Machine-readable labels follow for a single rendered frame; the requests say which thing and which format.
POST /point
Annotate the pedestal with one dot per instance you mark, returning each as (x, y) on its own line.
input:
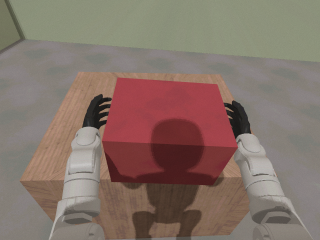
(131, 210)

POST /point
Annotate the carton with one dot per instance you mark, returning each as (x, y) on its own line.
(167, 132)

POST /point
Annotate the robot left hand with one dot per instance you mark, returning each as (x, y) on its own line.
(93, 114)

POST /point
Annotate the left robot upper arm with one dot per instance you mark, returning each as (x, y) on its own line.
(86, 231)

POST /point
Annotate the robot left forearm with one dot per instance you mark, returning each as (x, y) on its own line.
(80, 198)

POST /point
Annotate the robot right hand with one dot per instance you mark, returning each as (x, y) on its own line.
(239, 122)

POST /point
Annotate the robot right forearm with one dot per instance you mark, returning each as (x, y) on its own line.
(268, 203)

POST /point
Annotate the right robot upper arm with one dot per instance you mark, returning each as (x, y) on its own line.
(280, 231)

